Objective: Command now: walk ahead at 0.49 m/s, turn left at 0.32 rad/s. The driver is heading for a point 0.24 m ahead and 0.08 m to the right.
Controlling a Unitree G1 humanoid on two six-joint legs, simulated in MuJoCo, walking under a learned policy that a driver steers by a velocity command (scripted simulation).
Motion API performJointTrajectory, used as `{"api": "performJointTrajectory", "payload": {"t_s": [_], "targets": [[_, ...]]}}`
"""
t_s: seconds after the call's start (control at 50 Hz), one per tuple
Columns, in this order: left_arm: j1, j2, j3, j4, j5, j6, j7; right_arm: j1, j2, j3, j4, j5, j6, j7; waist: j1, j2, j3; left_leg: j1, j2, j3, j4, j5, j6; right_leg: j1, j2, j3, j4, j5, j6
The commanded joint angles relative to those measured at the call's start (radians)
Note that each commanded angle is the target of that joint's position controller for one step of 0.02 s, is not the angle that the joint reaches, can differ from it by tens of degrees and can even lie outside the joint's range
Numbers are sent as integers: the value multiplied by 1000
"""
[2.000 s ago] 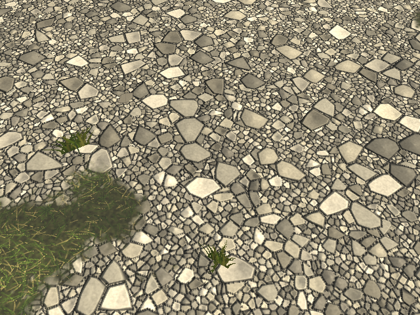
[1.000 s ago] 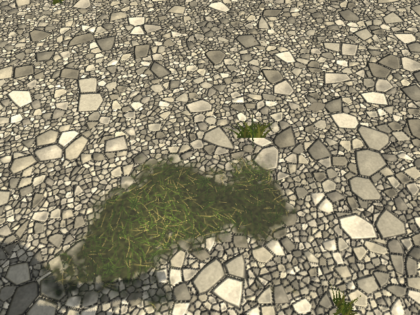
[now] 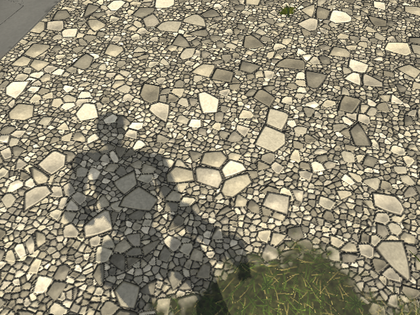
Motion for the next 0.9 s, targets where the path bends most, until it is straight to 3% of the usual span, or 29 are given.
{"api": "performJointTrajectory", "payload": {"t_s": [0.02,0.06,0.12,0.16,0.22,0.28,0.3,0.32,0.34,0.36,0.38,0.4,0.44,0.48,0.52,0.56,0.58,0.6,0.62,0.64,0.66,0.74,0.9], "targets": [[93,100,27,-9,15,-5,10,-51,-105,-27,-100,-7,-25,7,40,-91,-60,-284,120,-17,15,71,5,251,-303,390,-298,-65,-198],[78,97,25,9,2,-17,8,-40,-62,-16,-91,-12,-16,6,14,-102,-35,-248,124,10,-92,45,-9,187,-298,297,-319,203,-216],[63,151,37,31,-8,-18,10,-90,-27,5,-109,-41,-18,9,9,-93,-51,-184,125,59,-318,179,-35,152,-279,150,-313,528,-213],[69,159,36,42,-13,-4,15,-132,-28,8,-108,-35,-27,21,29,-105,-80,-102,94,92,-453,352,-37,148,-234,76,-305,554,-180],[118,170,34,72,-25,16,21,-210,-52,1,-130,-30,-31,35,52,-111,-97,-57,68,82,-589,456,-24,215,-239,74,-257,465,-141],[119,163,28,89,-33,32,24,-168,-91,-22,-114,-44,-31,33,8,-93,-119,90,35,99,-720,509,18,219,-223,78,-116,364,-85],[150,134,17,99,-22,31,24,-130,-130,-36,-107,-50,-30,24,-6,-53,-138,184,64,77,-763,651,43,190,-176,53,-12,315,-44],[220,83,-6,86,13,24,20,-95,-209,-49,-122,-68,-24,13,20,103,-236,376,257,-107,-706,1044,123,68,-101,4,183,9,20],[312,27,-33,101,9,34,20,-93,-156,-28,-125,-74,-9,9,36,235,-348,478,412,-306,-723,1065,279,-49,-54,36,401,-484,74],[270,96,-17,108,-10,54,21,-90,-88,-10,-113,-51,-1,20,10,162,-337,411,377,-321,-763,881,279,-75,-75,98,474,-564,87],[219,123,-7,97,-20,73,25,-129,-78,-5,-105,-40,-1,28,15,122,-261,350,336,-272,-790,751,244,-116,-93,101,512,-540,92],[193,123,-3,101,-17,91,36,-177,-77,-3,-104,-41,-1,34,26,83,-217,281,308,-233,-818,657,217,-120,-110,100,500,-503,97],[180,116,-1,98,-7,120,53,-269,-94,-8,-103,-53,-2,33,65,107,-163,109,268,-170,-872,531,192,-19,-130,100,411,-405,113],[200,90,-7,119,-4,128,61,-306,-85,-9,-93,-62,0,29,79,118,-162,28,226,-99,-885,498,185,90,-113,71,304,-328,115],[192,75,-10,131,-3,129,62,-307,-73,-6,-74,-57,1,23,74,111,-175,17,214,-75,-883,436,182,160,-103,55,187,-205,104],[191,61,-14,141,8,128,58,-312,-58,0,-53,-45,5,20,88,89,-168,-21,183,-51,-873,250,146,257,-87,34,26,-49,82],[172,71,-15,134,23,128,56,-279,-37,7,-31,-44,4,21,81,63,-147,-48,154,-41,-875,123,98,287,-103,57,-32,14,63],[145,107,-13,114,28,128,57,-253,-29,10,-13,-50,4,21,59,17,-104,-71,117,-23,-854,9,52,274,-163,118,-82,17,34],[108,171,4,119,11,127,59,-221,-34,5,-11,-52,7,20,9,-107,-48,-36,59,34,-850,13,17,149,-169,114,-75,-154,-4],[87,128,-3,118,8,118,55,-258,-48,3,-5,-56,10,14,34,-111,-24,48,46,51,-807,79,-2,50,-151,115,-112,-282,-10],[80,99,-13,124,15,107,53,-265,-51,-1,-2,-51,11,9,30,-115,-19,87,48,53,-783,135,4,22,-146,113,-128,-279,6],[104,91,-21,150,6,74,51,-230,-47,-6,45,-45,13,0,37,-87,-72,140,57,54,-743,367,25,99,-131,89,-87,-53,40],[117,94,-27,191,-1,84,55,-227,-52,-13,133,-33,27,-5,44,-30,-83,188,60,60,-730,502,16,148,-116,73,-76,71,30]]}}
